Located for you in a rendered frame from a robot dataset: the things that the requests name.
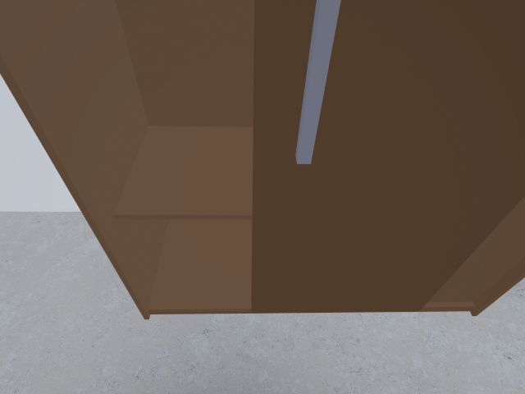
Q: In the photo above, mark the handle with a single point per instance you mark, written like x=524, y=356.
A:
x=324, y=28

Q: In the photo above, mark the wardrobe door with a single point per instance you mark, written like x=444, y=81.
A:
x=492, y=259
x=419, y=153

